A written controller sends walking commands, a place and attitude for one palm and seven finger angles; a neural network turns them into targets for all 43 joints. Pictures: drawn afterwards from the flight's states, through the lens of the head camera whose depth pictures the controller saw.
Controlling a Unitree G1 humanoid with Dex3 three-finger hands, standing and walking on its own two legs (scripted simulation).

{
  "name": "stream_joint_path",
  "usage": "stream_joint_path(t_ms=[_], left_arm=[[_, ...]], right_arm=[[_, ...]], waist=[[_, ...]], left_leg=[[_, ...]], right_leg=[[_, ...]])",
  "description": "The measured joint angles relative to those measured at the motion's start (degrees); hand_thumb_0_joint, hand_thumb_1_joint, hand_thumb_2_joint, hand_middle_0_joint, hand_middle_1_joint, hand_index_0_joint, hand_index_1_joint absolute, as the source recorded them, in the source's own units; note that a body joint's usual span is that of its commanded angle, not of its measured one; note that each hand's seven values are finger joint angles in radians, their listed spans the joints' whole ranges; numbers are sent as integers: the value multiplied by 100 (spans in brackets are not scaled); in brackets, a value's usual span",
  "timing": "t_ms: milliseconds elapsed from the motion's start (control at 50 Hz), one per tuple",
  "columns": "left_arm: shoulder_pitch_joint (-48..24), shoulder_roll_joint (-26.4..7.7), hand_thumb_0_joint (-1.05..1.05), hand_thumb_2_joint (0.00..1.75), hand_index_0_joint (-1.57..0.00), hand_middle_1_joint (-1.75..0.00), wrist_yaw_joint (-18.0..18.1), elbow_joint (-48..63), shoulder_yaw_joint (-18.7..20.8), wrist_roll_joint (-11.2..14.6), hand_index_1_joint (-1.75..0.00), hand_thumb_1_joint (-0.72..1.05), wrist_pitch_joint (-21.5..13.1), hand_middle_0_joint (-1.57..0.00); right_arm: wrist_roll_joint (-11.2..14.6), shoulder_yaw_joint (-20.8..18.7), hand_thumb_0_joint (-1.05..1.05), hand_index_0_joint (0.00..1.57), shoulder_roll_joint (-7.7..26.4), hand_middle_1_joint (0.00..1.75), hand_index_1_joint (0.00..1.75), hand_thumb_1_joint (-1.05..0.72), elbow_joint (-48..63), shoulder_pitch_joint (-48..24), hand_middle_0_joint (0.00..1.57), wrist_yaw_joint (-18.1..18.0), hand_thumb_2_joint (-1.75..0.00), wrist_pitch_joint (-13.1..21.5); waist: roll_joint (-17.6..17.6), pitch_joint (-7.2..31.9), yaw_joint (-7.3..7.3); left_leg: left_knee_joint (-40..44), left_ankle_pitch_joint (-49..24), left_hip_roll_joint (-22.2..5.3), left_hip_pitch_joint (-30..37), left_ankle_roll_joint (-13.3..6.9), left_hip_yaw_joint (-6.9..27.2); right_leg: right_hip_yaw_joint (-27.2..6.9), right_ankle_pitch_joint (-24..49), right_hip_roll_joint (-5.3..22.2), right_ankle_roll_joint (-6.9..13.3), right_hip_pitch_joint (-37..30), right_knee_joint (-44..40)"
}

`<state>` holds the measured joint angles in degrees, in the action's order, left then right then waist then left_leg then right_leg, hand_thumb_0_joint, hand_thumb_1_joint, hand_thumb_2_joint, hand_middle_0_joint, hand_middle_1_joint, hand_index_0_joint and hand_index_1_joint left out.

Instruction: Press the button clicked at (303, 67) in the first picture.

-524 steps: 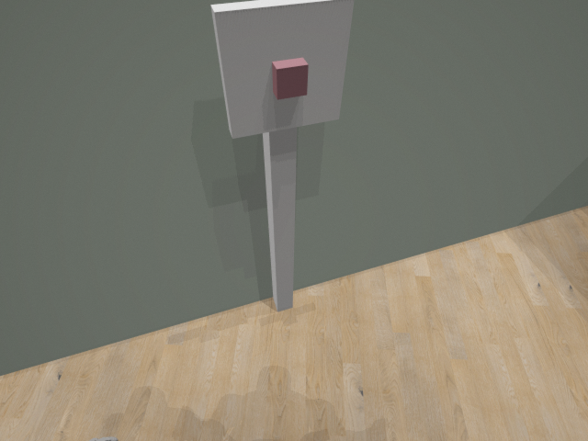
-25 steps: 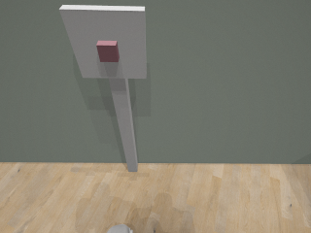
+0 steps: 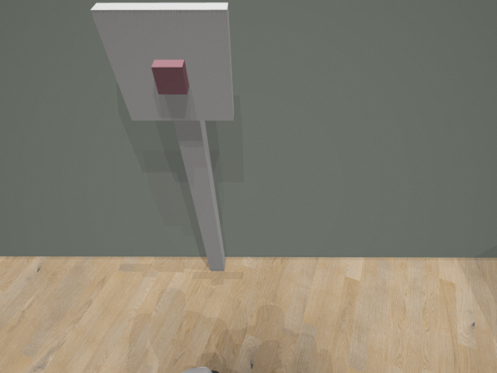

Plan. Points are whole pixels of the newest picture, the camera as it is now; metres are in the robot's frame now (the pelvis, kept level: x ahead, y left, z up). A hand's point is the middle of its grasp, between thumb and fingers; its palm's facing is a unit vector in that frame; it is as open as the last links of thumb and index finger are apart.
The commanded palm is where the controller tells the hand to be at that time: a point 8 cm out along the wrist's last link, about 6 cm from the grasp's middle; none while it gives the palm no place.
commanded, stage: come to a stop and stand still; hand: left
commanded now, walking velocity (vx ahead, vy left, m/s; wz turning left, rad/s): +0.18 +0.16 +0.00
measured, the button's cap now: (171, 76) +0.57 +0.19 +0.18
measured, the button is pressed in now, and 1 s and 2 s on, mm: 0 0 0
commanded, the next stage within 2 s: look again from close up in 0.68 s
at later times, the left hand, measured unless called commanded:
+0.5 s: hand out of the picture +0.00 +0.19 -0.17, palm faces +0.04 -0.97 -0.23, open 7.4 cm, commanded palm none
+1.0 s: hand out of the picture +0.03 +0.22 -0.14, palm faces +0.01 -0.94 -0.33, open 7.4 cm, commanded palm none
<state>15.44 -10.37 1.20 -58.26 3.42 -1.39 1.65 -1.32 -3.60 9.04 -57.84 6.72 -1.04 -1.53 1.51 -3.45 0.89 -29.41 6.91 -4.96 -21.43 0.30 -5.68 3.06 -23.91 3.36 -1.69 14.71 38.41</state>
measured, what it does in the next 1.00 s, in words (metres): steps on the spot: right foot, then left foot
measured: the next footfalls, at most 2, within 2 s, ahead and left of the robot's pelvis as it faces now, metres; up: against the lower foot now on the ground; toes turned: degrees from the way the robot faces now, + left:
right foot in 0.02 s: +0.02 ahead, -0.14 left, +0.00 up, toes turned -4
left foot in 0.32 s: +0.02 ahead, +0.12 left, +0.00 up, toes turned +4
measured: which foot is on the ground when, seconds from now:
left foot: down 0.00-0.04, up 0.06-0.30, down 0.32-1.00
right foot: up 0.00-0.00, down 0.02-1.00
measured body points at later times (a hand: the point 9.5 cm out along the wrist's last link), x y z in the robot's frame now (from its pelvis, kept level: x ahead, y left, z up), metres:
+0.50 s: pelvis -0.01 +0.00 +0.00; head +0.00 +0.00 +0.45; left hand +0.00 +0.25 -0.15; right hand +0.00 -0.23 -0.15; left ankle -0.02 +0.12 -0.73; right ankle -0.02 -0.14 -0.73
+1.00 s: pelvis -0.04 -0.01 +0.01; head -0.06 -0.03 +0.46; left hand +0.03 +0.27 -0.11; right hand +0.04 -0.30 -0.13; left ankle -0.02 +0.12 -0.73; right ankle -0.02 -0.14 -0.73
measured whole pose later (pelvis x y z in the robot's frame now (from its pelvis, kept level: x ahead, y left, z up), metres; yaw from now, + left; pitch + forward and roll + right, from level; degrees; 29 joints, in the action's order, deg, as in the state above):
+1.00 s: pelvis -0.04 -0.01 +0.01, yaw +1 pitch -3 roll +1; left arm 11.1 -16.7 -0.3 -58.1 0.4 -1.3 0.5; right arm -1.2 -1.7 19.0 -57.6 11.3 -0.3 0.6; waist 1.6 0.2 0.0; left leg -25.1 11.8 -1.5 -10.6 0.8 -3.0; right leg 3.5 -12.8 3.6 -1.0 11.9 27.4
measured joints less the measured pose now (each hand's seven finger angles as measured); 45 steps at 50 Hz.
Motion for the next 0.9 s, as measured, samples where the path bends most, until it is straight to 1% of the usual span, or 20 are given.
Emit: stream_joint_path(t_ms=[20,40,60,80,120,180,220,260,280,300,320,340,360,420,460,500,580,740,900], left_arm=[[60,-31,1,90,-19,-30,2,1,-13,-18,-30,91,-67,-20],[68,15,1,90,-19,-30,13,-61,-36,-31,-30,91,-90,-20],[97,76,1,90,-19,-30,9,-111,-75,-35,-30,91,-81,-20],[151,133,1,90,-19,-30,2,-151,-108,-34,-30,91,-81,-20],[269,227,1,90,-19,-30,-11,-228,-153,-29,-30,91,-98,-20],[339,328,1,90,-19,-30,-38,-326,-191,-25,-30,91,-118,-20],[320,378,1,90,-20,-30,-46,-349,-201,-26,-30,91,-149,-20],[268,403,1,90,-20,-30,-25,-368,-198,-36,-30,91,-179,-20],[242,393,1,90,-20,-30,-5,-392,-189,-34,-30,92,-183,-20],[220,381,2,90,-20,-30,4,-419,-181,-12,-30,92,-190,-21],[200,379,2,90,-20,-30,8,-445,-180,14,-30,92,-194,-21],[159,330,2,90,-20,-30,6,-441,-229,29,-30,92,-191,-21],[136,259,2,90,-20,-30,3,-406,-238,22,-30,92,-197,-21],[160,112,2,90,-20,-30,14,-299,-243,16,-30,92,-180,-21],[184,47,1,90,-20,-30,13,-232,-242,6,-30,92,-124,-21],[179,-25,1,90,-20,-30,3,-163,-224,-4,-30,91,-87,-20],[56,-184,1,90,-20,-30,-13,-26,-186,-1,-30,91,-71,-20],[-293,-419,1,90,-20,-30,-39,184,-186,7,-30,91,-111,-20],[-451,-569,1,90,-20,-30,-111,139,-257,5,-30,91,-115,-20]], right_arm=[[21,-14,0,21,9,30,30,-91,-37,86,20,12,-90,-39],[39,-34,0,21,65,30,30,-91,-92,159,20,27,-90,-90],[40,-46,0,21,128,30,29,-91,-150,260,20,48,-90,-146],[33,-47,0,20,180,30,29,-91,-213,367,20,69,-90,-193],[19,-41,0,20,250,30,29,-91,-321,561,20,108,-90,-217],[17,-34,1,20,311,30,29,-91,-403,845,20,139,-90,-132],[21,-20,1,20,332,30,29,-91,-449,1018,20,128,-90,-88],[31,7,1,20,328,30,29,-91,-510,1141,20,102,-90,-66],[37,28,1,20,316,30,29,-91,-542,1181,20,82,-90,-48],[44,52,1,20,304,30,29,-91,-574,1215,20,59,-90,-17],[49,77,1,20,305,30,29,-91,-602,1250,20,35,-90,31],[28,116,1,20,277,30,29,-91,-572,1239,20,33,-90,3],[-6,156,1,20,223,30,29,-91,-481,1240,20,48,-90,-6],[-19,213,1,20,147,30,29,-91,-169,1317,20,18,-90,128],[-9,226,1,20,142,30,29,-91,-8,1321,20,-23,-90,175],[1,231,1,20,137,30,29,-91,94,1271,20,-44,-90,197],[16,234,1,20,163,30,29,-91,194,1084,20,-45,-90,242],[8,201,1,21,443,30,30,-90,221,642,20,4,-90,261],[3,181,1,21,820,30,30,-90,145,440,20,56,-90,241]], waist=[[-72,85,4],[0,106,-7],[79,151,-12],[117,219,8],[109,337,38],[60,410,-11],[41,403,-26],[24,360,-14],[13,328,-6],[17,297,-4],[67,273,-8],[50,194,-77],[-51,135,-110],[-166,160,-132],[-118,234,-148],[-70,304,-150],[-10,397,-120],[50,489,-51],[27,436,-60]], left_leg=[[-165,169,49,-103,49,-26],[-329,516,47,-150,101,56],[-479,905,70,-170,123,168],[-671,1144,116,-183,122,263],[-1083,1260,208,-174,106,358],[-1374,1188,264,-27,126,326],[-1248,1237,272,167,143,298],[-873,1298,271,426,152,279],[-568,1229,271,591,155,275],[-195,1022,264,778,149,281],[148,717,227,952,102,324],[215,818,239,971,39,389],[122,891,298,893,19,407],[-135,1022,381,726,0,363],[-268,1106,383,687,-29,325],[-360,1177,379,691,-55,285],[-394,1208,394,774,-82,226],[-136,999,424,962,-79,195],[247,666,393,1078,-15,220]], right_leg=[[-48,132,55,50,-156,-486],[-25,306,23,73,-159,-501],[9,408,-8,92,-183,-500],[12,491,-24,110,-227,-577],[-43,667,-28,135,-337,-858],[-66,880,-13,142,-456,-1222],[-34,940,-12,141,-469,-1328],[13,945,-16,132,-443,-1335],[35,926,-22,122,-414,-1293],[63,888,-36,106,-372,-1218],[114,833,-79,85,-319,-1115],[183,771,-65,63,-282,-1010],[198,722,1,50,-219,-915],[143,643,95,39,-66,-719],[100,595,102,36,-32,-630],[55,563,103,-10,-30,-570],[-8,542,121,-62,-78,-509],[-37,700,138,-64,-210,-665],[-2,965,86,7,-286,-949]])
